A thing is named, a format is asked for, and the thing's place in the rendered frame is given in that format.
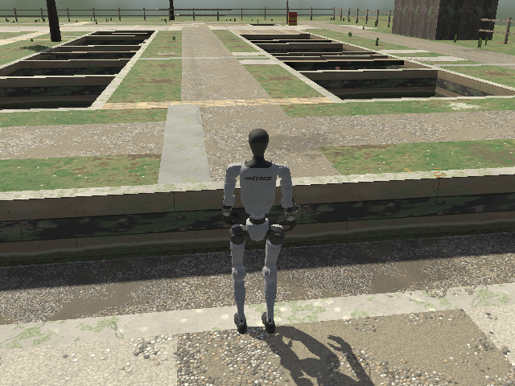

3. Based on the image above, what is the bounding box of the robot left hand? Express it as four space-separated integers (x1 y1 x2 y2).
222 212 241 225

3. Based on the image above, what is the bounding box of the right robot thigh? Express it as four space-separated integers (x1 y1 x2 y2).
262 224 285 281

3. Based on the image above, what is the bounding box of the left robot upper arm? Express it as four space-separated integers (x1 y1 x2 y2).
223 162 241 206

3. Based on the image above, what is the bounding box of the robot torso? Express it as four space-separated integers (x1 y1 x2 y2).
239 160 277 241

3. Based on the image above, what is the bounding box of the robot right hand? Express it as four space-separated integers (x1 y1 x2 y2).
277 217 295 232

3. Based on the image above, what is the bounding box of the right robot upper arm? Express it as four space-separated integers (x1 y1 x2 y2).
275 163 293 208

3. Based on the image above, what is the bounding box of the right robot forearm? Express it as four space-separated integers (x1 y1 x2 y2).
284 196 295 221

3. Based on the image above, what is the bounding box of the left robot forearm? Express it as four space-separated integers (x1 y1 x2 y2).
221 194 233 216

